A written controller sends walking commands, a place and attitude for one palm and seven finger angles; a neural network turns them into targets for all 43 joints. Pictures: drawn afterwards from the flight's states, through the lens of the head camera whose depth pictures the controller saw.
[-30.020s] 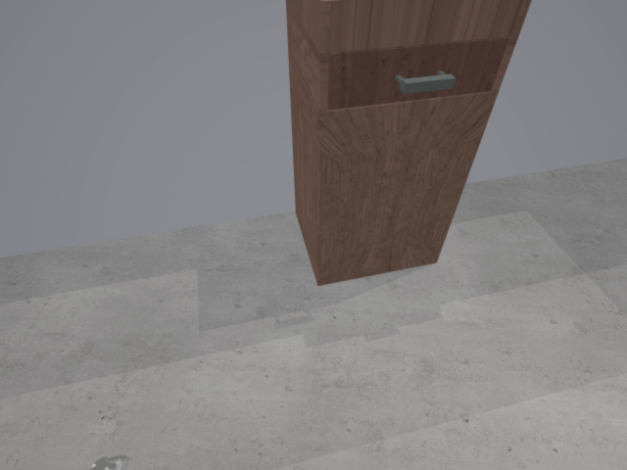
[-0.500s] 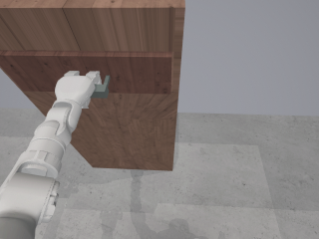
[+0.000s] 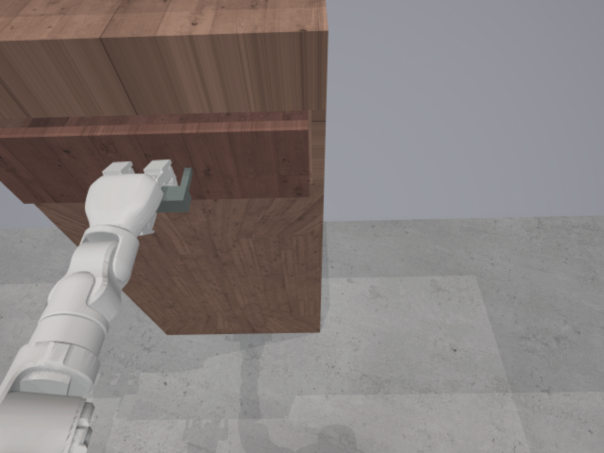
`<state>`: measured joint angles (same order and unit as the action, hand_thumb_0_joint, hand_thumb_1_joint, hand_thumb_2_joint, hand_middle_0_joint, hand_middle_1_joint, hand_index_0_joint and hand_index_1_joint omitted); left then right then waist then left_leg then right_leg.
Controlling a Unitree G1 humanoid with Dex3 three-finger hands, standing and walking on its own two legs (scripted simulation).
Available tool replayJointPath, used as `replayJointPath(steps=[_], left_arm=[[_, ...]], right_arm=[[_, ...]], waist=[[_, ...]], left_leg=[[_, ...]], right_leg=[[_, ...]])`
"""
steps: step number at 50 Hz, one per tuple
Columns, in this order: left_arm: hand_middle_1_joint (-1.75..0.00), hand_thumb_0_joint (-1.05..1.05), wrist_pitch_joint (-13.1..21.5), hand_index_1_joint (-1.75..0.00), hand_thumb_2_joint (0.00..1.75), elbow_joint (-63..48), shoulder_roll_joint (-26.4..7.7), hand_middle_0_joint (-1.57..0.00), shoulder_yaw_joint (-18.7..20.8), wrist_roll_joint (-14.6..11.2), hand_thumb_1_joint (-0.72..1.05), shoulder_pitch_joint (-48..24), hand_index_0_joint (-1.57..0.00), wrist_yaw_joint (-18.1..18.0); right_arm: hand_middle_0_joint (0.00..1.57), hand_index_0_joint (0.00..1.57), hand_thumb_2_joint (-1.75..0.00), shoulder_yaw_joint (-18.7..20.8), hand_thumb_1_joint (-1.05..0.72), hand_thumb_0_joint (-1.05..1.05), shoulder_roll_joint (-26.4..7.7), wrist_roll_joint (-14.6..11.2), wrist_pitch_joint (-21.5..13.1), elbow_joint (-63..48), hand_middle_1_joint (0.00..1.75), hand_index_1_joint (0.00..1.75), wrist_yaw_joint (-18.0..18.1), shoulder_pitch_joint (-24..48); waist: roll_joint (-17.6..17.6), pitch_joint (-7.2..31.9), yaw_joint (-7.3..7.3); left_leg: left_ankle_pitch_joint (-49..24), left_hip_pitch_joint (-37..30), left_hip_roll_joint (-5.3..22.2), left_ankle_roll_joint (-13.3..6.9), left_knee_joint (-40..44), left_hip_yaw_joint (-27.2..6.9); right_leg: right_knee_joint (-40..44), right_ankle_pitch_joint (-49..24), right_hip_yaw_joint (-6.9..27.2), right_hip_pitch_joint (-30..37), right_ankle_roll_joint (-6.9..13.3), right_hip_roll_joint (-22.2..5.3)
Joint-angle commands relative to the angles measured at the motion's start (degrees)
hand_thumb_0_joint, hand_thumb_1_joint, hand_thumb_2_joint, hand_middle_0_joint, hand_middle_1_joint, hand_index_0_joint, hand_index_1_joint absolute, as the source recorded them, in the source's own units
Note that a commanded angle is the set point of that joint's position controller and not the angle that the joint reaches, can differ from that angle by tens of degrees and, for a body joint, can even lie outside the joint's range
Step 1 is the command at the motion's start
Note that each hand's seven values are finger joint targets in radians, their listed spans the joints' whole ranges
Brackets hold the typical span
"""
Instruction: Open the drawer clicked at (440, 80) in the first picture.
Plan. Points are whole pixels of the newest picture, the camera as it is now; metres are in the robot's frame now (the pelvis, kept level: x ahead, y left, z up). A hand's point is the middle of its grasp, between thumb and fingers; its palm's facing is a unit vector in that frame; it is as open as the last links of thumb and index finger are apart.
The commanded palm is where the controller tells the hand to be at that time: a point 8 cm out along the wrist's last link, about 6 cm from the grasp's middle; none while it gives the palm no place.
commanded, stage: pull the drawer open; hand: left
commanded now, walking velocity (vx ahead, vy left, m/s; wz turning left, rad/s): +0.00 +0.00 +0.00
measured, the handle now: (144, 187) +0.46 +0.23 +0.07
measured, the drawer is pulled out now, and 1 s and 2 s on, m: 0.03 0.12 0.19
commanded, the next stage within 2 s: none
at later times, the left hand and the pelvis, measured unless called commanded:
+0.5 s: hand (127, 279) +0.33 +0.23 +0.05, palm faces +0.02 -0.04 -1.00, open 5.8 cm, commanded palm +0.31 +0.23 +0.11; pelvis +0.02 +0.00 +0.00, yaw +3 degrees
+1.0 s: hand (127, 280) +0.33 +0.23 +0.05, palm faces -0.01 -0.01 -1.00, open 5.7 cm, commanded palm +0.31 +0.23 +0.11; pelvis -0.02 -0.02 +0.00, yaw +3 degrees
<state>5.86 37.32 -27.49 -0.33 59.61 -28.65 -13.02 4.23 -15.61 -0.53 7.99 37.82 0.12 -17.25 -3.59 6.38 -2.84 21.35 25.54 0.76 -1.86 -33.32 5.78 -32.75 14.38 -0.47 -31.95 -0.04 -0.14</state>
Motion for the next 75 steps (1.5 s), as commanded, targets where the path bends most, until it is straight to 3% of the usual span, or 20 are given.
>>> replayJointPath(steps=[1, 4, 9, 12, 19, 21, 22, 24, 25, 27, 29, 32, 34, 37, 39, 41, 55, 63, 68, 75], left_arm=[[-1.35, 0.0, -2.55, -1.35, 0.9, -16.97, -13.7, -0.4, 6.62, -2.59, 0.9, -5.57, -0.4, -1.12], [-1.35, 0.0, -3.65, -1.35, 0.9, -21.16, -11.83, -0.4, 5.22, -3.17, 0.9, -3.41, -0.4, -0.26], [-1.35, 0.0, -5.12, -1.35, 0.9, -29.1, -11.35, -0.4, 5.63, -3.44, 0.9, 3.59, -0.4, 0.56], [-1.35, 0.0, -5.97, -1.35, 0.9, -33.13, -7.94, -0.4, 3.66, -3.74, 0.9, 9.78, -0.4, 0.87], [-1.35, 0.0, -6.06, -1.35, 0.9, -44.68, -7.99, -0.4, 4.85, -3.77, 0.9, 20.25, -0.4, 0.91], [-1.35, 0.0, -6.1, -1.35, 0.9, -39.45, -8.3, -0.4, 2.09, -2.2, 0.9, -0.5, -0.4, -0.15], [-1.35, 0.0, -5.79, -1.35, 0.9, -37.31, -6.93, -0.4, 0.98, -1.59, 0.9, -1.86, -0.4, -0.47], [-1.35, 0.0, -5.65, -1.35, 0.9, -36.73, -9.43, -0.4, 3.09, -0.92, 0.9, 0.89, -0.4, -0.69], [-1.35, 0.0, -5.87, -1.35, 0.9, -35.59, -7.87, -0.4, 1.42, -0.34, 0.9, 0.73, -0.4, -0.52], [-1.35, 0.0, -5.52, -1.35, 0.9, -36.75, -6.36, -0.4, -0.18, -1.16, 0.9, -1.49, -0.4, -0.06], [-1.35, 0.0, -5.08, -1.35, 0.9, -36.08, -8.48, -0.4, 1.09, -1.91, 0.9, -2.78, -0.4, 0.53], [-1.35, 0.0, -3.69, -1.35, 0.9, -33.68, -6.39, -0.4, -0.6, -2.76, 0.9, -4.06, -0.4, 1.44], [-1.35, 0.0, -2.38, -1.35, 0.9, -33.32, -9.28, -0.4, 1.54, -2.92, 0.9, -5.36, -0.4, 1.45], [-1.35, 0.0, -0.79, -1.35, 0.9, -30.76, -7.0, -0.4, 0.04, -3.16, 0.9, -5.86, -0.4, 1.6], [-1.35, 0.0, 0.2, -1.35, 0.9, -29.92, -9.47, -0.4, 1.81, -2.66, 0.9, -6.57, -0.4, 1.27], [-1.35, 0.0, 0.82, -1.35, 0.9, -28.49, -7.95, -0.4, 0.59, -2.4, 0.9, -7.64, -0.4, 0.82], [-1.35, 0.0, 2.17, -1.35, 0.9, -16.34, -13.21, -0.4, 3.93, -1.52, 0.9, -13.86, -0.4, -1.17], [-1.35, 0.0, 2.94, -1.35, 0.9, -14.21, -11.16, -0.4, 1.58, -0.93, 0.9, -18.46, -0.4, -1.73], [-1.35, 0.0, 3.3, -1.35, 0.9, -10.77, -13.74, -0.4, 3.77, -0.88, 0.9, -19.65, -0.4, -1.91], [-1.35, 0.0, 2.97, -1.35, 0.9, -18.49, -12.52, -0.4, 6.07, -2.99, 0.9, -1.89, -0.4, -1.03]], right_arm=[[0.2, 0.2, -0.9, 2.31, -0.9, 0.0, -7.8, -0.49, -2.47, -7.92, 0.3, 0.3, -0.15, 1.97], [0.2, 0.2, -0.9, 2.05, -0.9, 0.0, -7.75, -0.64, -2.62, -8.42, 0.3, 0.3, -0.22, 3.6], [0.2, 0.2, -0.9, 1.37, -0.9, 0.0, -7.44, -0.46, -2.88, -9.82, 0.3, 0.3, -0.28, 6.31], [0.2, 0.2, -0.9, 0.92, -0.9, 0.0, -6.54, -0.25, -3.29, -10.48, 0.3, 0.3, -0.54, 8.15], [0.2, 0.2, -0.9, -0.08, -0.9, 0.0, -5.78, 0.31, -3.78, -11.62, 0.3, 0.3, -0.74, 12.07], [0.2, 0.2, -0.9, -0.3, -0.9, 0.0, -6.03, 0.41, -3.47, -8.5, 0.3, 0.3, 0.38, 11.11], [0.2, 0.2, -0.9, -0.23, -0.9, 0.0, -5.59, 0.65, -3.76, -8.13, 0.3, 0.3, 0.69, 10.58], [0.2, 0.2, -0.9, -0.04, -0.9, 0.0, -5.61, 0.62, -3.88, -7.8, 0.3, 0.3, 1.07, 10.57], [0.2, 0.2, -0.9, -0.09, -0.9, 0.0, -5.1, 0.88, -3.83, -7.66, 0.3, 0.3, 1.14, 10.46], [0.2, 0.2, -0.9, 0.19, -0.9, 0.0, -4.91, 1.04, -3.94, -7.32, 0.3, 0.3, 1.32, 10.04], [0.2, 0.2, -0.9, 0.3, -0.9, 0.0, -5.34, 1.07, -3.83, -6.99, 0.3, 0.3, 1.64, 10.04], [0.2, 0.2, -0.9, -0.11, -0.9, 0.0, -4.84, 1.03, -3.93, -7.28, 0.3, 0.3, 2.05, 10.79], [0.2, 0.2, -0.9, 0.05, -0.9, 0.0, -5.16, 1.04, -4.07, -7.27, 0.3, 0.3, 2.27, 10.5], [0.2, 0.2, -0.9, 0.02, -0.9, 0.0, -4.75, 1.05, -4.25, -7.44, 0.3, 0.3, 2.44, 10.2], [0.2, 0.2, -0.9, 0.3, -0.9, 0.0, -5.21, 1.0, -4.26, -7.27, 0.3, 0.3, 2.47, 9.84], [0.2, 0.2, -0.9, 0.46, -0.9, 0.0, -4.73, 0.99, -4.44, -7.2, 0.3, 0.3, 2.43, 9.36], [0.2, 0.2, -0.9, 0.74, -0.9, 0.0, -5.97, -0.15, -5.23, -6.22, 0.3, 0.3, 3.34, 7.48], [0.2, 0.2, -0.9, 0.81, -0.9, 0.0, -6.05, -0.42, -6.03, -6.18, 0.3, 0.3, 3.43, 6.47], [0.2, 0.2, -0.9, 0.58, -0.9, 0.0, -6.16, -0.48, -6.23, -5.78, 0.3, 0.3, 3.84, 6.09], [0.2, 0.2, -0.9, 0.47, -0.9, 0.0, -5.75, -0.66, -6.11, -8.96, 0.3, 0.3, 2.96, 8.96]], waist=[[1.71, 22.39, 5.19], [2.0, 20.43, 4.72], [2.11, 20.0, 5.85], [1.59, 18.02, 6.45], [0.86, 16.93, 7.8], [1.94, 12.53, 3.08], [1.19, 12.07, 2.99], [0.56, 14.61, 4.62], [0.07, 16.56, 4.83], [1.07, 19.44, 4.56], [1.49, 20.26, 4.41], [3.82, 16.93, 4.02], [5.4, 17.75, 4.16], [4.48, 16.21, 3.96], [3.98, 16.37, 4.16], [2.81, 15.89, 3.85], [3.83, 12.54, 3.41], [3.15, 13.13, 3.04], [5.38, 12.56, 2.99], [3.98, 14.8, 6.97]], left_leg=[[-41.91, -7.97, -0.39, 0.33, 1.1, -4.09], [-43.24, -9.74, -0.01, 0.6, 1.38, -4.52], [-45.49, -11.76, 0.08, 1.15, 1.52, -5.08], [-46.78, -12.88, 0.23, 1.42, 1.53, -5.13], [-47.22, -14.71, 0.18, 2.22, 1.87, -5.43], [-40.85, -13.39, -0.26, 2.16, 1.16, -5.68], [-39.92, -13.28, -0.42, 2.24, 0.94, -5.68], [-41.14, -14.48, -0.87, 2.49, 0.77, -5.29], [-42.19, -14.75, -1.15, 2.48, 0.47, -5.2], [-44.85, -15.9, -1.24, 2.5, -0.32, -5.5], [-43.28, -15.75, -1.55, 2.26, -0.47, -5.25], [-36.09, -12.49, -2.09, 1.28, 0.68, -5.07], [-34.17, -11.8, -2.33, 0.96, 0.61, -4.9], [-30.67, -9.6, -2.76, 0.64, 0.9, -4.75], [-28.11, -9.09, -2.89, 0.69, 0.96, -4.55], [-25.67, -8.08, -3.09, 0.57, 1.19, -4.47], [-11.01, -1.18, -3.34, -0.03, 3.31, -3.82], [-10.13, -2.5, -3.08, -0.06, 3.61, -4.11], [-8.35, -0.85, -3.13, -0.22, 3.71, -4.07], [-14.17, -1.47, -2.79, 0.15, 4.55, -3.54]], right_leg=[[-0.93, -27.59, -0.31, 21.29, 1.86, 1.5], [-0.26, -26.83, -0.6, 20.22, 1.73, 1.47], [-0.33, -27.57, -0.86, 21.33, 1.73, 1.31], [-0.25, -27.92, -1.25, 20.74, 1.58, 1.14], [-0.22, -27.46, -1.2, 21.92, 1.82, 0.99], [0.12, -24.0, -1.42, 16.24, 1.75, 1.27], [0.13, -22.88, -1.61, 15.22, 1.96, 1.39], [0.19, -23.93, -1.16, 17.14, 2.29, 1.51], [-0.44, -24.93, -1.32, 17.93, 2.19, 1.21], [-0.93, -27.88, -1.3, 19.06, 1.98, 1.07], [-0.74, -28.56, -0.78, 20.19, 1.85, 1.03], [-0.15, -25.71, -1.17, 19.94, 1.68, 0.82], [-0.02, -25.81, -0.59, 21.18, 1.69, 0.82], [-0.12, -24.48, -0.66, 20.64, 1.58, 0.57], [0.12, -22.62, -0.14, 20.52, 1.82, 0.73], [0.2, -20.79, -0.21, 20.08, 1.93, 0.55], [2.14, -7.1, 1.37, 18.31, 1.86, -0.01], [2.08, -5.19, 0.94, 15.9, 2.15, 0.18], [2.34, -3.88, 1.19, 16.37, 1.86, 0.02], [1.33, -10.19, 1.27, 21.88, 2.25, 0.07]])
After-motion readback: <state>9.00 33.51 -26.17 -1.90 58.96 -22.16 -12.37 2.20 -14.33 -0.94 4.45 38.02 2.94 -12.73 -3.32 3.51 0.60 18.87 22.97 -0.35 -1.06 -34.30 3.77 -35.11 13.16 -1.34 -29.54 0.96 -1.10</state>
